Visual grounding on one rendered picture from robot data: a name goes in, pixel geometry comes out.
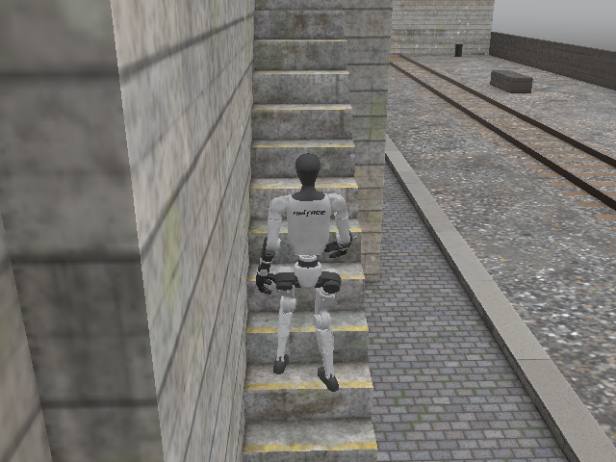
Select stairs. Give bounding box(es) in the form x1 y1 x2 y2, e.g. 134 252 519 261
243 0 378 462

